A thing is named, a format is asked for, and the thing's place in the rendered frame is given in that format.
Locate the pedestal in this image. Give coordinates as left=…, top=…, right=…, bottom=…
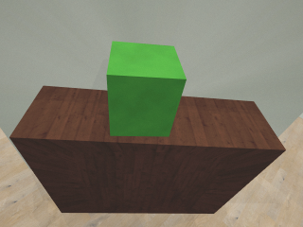
left=9, top=85, right=286, bottom=214

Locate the carton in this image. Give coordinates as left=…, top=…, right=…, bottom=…
left=106, top=41, right=187, bottom=137

